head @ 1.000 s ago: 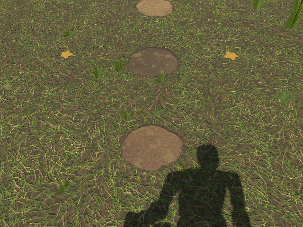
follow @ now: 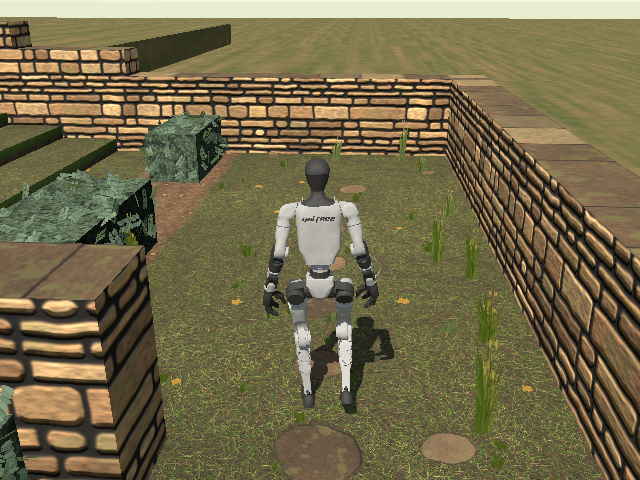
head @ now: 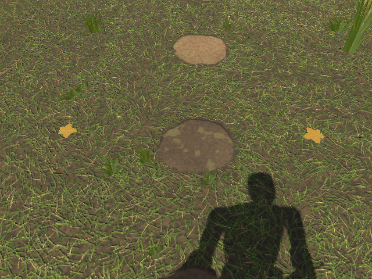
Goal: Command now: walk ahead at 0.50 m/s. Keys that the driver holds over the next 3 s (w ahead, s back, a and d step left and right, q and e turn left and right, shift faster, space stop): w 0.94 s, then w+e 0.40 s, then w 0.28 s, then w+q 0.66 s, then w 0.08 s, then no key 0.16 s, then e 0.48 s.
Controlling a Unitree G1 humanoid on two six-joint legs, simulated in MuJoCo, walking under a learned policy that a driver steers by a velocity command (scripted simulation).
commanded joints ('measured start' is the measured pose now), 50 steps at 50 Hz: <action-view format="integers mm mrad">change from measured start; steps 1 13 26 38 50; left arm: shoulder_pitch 83 -334 -57 166 283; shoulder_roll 29 32 69 90 10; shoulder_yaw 8 -11 17 4 -14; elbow -23 -172 -63 21 10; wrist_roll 14 -3 -13 -16 -51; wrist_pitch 20 22 -16 -39 -20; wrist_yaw -15 -21 1 10 16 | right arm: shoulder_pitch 86 287 145 -185 259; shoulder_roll -72 -95 -62 -31 -272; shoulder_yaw -6 1 -6 12 -62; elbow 0 62 -3 -118 -31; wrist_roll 6 1 -9 -7 -41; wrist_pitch -29 -28 -2 36 -6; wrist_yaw -6 -14 0 26 -7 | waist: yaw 25 -69 -19 19 -110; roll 81 93 -17 -31 273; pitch -19 55 -20 46 -361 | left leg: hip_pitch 75 291 -299 -403 580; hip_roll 263 244 132 149 521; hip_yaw -268 -144 -155 -51 -745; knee -268 -277 763 329 -108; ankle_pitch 134 367 -126 154 -47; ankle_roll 110 100 -6 -83 231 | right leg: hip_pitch -112 -253 284 350 -136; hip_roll -61 -39 -218 -134 117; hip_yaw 24 -69 263 47 -38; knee -21 -494 -957 -1027 134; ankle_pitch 60 306 161 466 -244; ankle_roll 19 45 -129 -110 -12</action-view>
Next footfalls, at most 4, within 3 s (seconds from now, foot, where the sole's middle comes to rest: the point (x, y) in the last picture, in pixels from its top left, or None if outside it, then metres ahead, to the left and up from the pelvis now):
0.40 right None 0.38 -0.12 -0.78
0.96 left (174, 224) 0.69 0.06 -0.78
1.52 right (223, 171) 0.94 -0.14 -0.78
2.06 left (200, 117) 1.27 -0.04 -0.78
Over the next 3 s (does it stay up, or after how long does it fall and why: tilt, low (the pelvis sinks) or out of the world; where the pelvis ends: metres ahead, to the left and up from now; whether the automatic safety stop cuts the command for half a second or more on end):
stays up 1.44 -0.10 0.00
